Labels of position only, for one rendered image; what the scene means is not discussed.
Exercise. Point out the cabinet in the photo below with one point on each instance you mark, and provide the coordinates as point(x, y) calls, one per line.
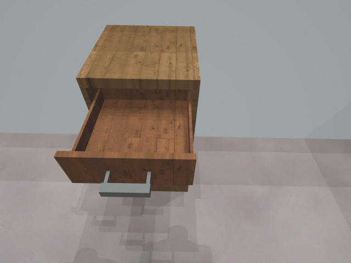
point(144, 57)

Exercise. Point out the handle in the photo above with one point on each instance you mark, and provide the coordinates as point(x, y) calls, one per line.
point(125, 189)

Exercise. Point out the drawer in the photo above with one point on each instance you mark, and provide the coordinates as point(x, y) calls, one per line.
point(130, 132)

